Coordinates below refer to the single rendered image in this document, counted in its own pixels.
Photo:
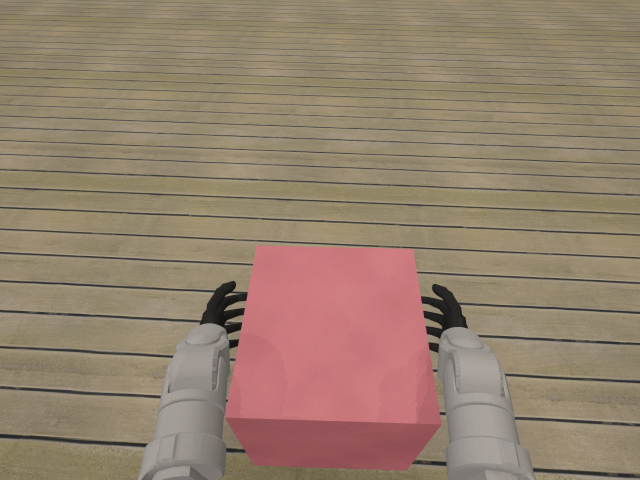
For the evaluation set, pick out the left robot hand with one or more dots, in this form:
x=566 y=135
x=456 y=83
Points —
x=215 y=313

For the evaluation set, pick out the carton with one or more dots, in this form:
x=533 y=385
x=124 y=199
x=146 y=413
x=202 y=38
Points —
x=333 y=367

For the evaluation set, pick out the right robot forearm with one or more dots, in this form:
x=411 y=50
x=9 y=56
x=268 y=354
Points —
x=484 y=442

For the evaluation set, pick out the right robot hand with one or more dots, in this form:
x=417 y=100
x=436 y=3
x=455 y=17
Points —
x=449 y=307

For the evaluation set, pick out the left robot forearm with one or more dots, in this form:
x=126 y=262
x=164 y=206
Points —
x=187 y=443

